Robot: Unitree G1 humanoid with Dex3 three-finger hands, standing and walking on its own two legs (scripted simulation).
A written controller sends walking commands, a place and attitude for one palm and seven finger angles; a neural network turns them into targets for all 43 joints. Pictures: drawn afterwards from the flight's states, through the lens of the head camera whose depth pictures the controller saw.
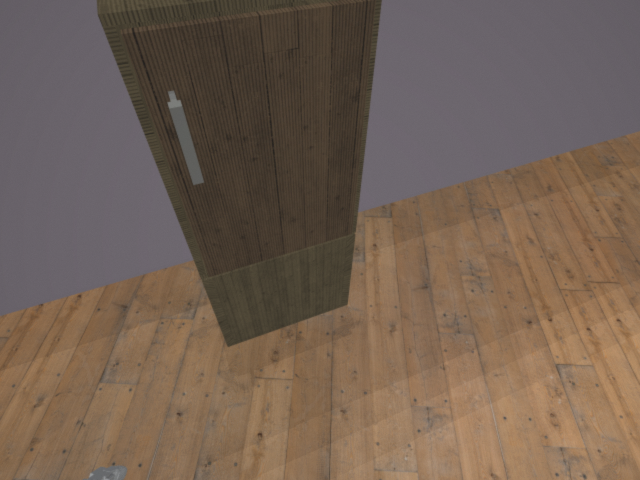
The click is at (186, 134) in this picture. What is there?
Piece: cupboard door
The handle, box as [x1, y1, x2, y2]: [167, 91, 203, 184]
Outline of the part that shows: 168,91 171,101 167,102 192,182 193,184 203,182 180,100 177,100 175,98 173,91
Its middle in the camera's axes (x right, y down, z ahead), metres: -0.24 -0.17 +0.67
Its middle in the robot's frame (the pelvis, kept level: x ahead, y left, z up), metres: +0.62 +0.27 +0.08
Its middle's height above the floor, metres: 0.85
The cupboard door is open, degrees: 0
